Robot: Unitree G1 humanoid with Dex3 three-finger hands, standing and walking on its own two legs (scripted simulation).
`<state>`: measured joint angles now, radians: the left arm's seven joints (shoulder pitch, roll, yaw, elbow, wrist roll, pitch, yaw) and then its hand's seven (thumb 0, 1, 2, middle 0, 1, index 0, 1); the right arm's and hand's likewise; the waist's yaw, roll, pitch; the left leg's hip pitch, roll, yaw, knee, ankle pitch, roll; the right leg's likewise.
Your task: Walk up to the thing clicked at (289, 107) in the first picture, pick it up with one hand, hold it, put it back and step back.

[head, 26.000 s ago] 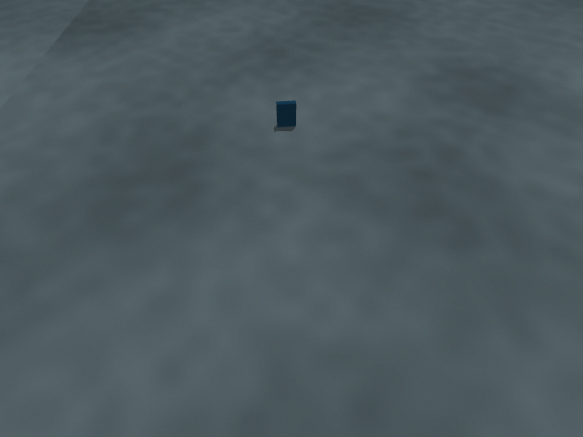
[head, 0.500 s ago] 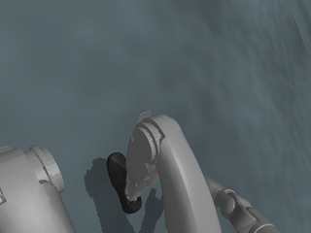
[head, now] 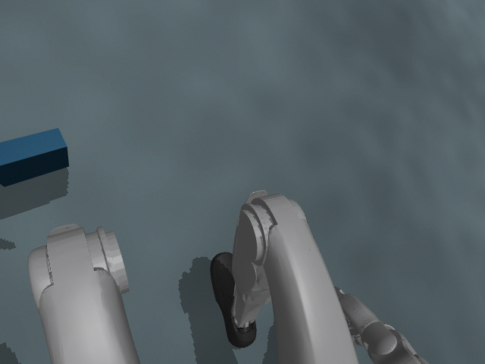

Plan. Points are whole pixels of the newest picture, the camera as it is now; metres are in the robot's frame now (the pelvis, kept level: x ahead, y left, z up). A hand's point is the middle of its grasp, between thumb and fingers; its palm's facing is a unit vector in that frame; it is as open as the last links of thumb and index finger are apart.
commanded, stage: home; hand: left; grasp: from the side
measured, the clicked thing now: (29, 159) +0.46 +0.26 -0.24
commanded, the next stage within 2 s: none
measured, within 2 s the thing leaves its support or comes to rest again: neither
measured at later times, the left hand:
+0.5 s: hand out of the picture +0.33 +0.34 +0.05, palm faces +0.25 -0.84 -0.48, open 17.3 cm
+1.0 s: hand out of the picture +0.26 +0.26 +0.25, palm faces +0.30 -0.88 -0.36, open 17.6 cm
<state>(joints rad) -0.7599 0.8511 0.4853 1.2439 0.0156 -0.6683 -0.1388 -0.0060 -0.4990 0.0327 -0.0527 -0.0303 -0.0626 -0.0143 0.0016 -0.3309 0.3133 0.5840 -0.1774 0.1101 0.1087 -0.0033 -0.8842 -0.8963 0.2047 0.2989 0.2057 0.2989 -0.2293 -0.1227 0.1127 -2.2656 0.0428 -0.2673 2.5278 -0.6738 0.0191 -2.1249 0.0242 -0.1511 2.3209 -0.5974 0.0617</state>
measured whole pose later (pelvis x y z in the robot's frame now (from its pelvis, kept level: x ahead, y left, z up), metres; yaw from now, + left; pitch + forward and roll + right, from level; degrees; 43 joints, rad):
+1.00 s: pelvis +0.08 -0.01 +0.34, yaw +12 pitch +20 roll -3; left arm 0.16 0.29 0.09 0.28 -0.01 0.17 0.16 -0.01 -0.58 0.03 -0.05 -0.04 -0.05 -0.05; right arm 0.22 -0.23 0.01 0.53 0.05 0.02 -0.13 0.01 -0.90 -0.90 0.20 0.30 0.20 0.30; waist -0.05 0.02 -0.17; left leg -1.08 0.07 -0.04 1.31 -0.57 -0.02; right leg -1.05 -0.03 -0.05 1.25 -0.54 0.02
